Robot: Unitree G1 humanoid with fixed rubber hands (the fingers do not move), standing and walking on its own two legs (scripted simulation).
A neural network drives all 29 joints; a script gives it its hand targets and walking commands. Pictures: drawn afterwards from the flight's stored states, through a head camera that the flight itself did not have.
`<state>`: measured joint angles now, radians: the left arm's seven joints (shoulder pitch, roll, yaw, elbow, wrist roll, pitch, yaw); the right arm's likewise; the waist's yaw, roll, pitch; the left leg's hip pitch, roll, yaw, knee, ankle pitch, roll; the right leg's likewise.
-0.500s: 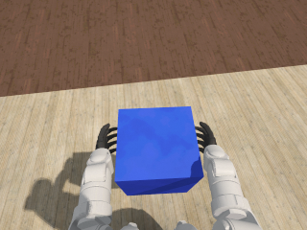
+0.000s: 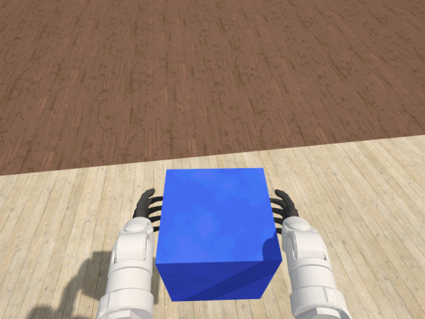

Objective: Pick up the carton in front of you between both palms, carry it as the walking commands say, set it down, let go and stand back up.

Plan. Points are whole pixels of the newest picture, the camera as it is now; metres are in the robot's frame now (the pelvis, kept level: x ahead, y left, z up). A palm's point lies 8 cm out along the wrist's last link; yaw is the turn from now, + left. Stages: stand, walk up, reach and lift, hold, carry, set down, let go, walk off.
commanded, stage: reach and lift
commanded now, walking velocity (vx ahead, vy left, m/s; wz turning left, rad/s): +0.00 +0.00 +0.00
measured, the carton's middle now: (215, 237) +0.31 +0.00 -0.05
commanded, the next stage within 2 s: hold in 0.78 s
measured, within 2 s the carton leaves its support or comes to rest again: neither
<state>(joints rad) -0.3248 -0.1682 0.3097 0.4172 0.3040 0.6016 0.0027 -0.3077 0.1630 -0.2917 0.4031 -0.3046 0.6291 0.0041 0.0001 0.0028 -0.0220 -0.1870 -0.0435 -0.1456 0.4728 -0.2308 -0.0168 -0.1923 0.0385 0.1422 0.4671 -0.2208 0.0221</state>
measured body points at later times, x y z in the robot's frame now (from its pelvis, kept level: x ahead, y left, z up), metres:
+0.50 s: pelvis +0.01 +0.00 +0.01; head -0.02 +0.00 +0.45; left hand +0.32 +0.15 +0.03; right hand +0.31 -0.15 +0.03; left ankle +0.02 +0.13 -0.74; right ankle +0.03 -0.13 -0.74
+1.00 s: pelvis +0.01 +0.00 +0.01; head -0.04 +0.00 +0.45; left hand +0.31 +0.15 +0.05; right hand +0.31 -0.15 +0.05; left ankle +0.02 +0.13 -0.74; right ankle +0.03 -0.13 -0.74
